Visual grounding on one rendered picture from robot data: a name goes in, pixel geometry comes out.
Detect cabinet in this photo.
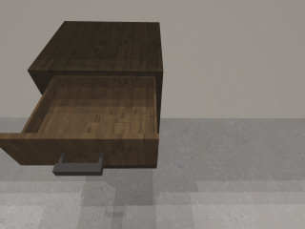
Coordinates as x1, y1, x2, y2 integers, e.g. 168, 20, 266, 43
27, 21, 164, 169

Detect drawer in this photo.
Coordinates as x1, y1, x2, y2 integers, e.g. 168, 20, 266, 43
0, 75, 159, 166

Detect handle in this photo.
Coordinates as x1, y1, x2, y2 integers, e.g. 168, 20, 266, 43
52, 153, 104, 177

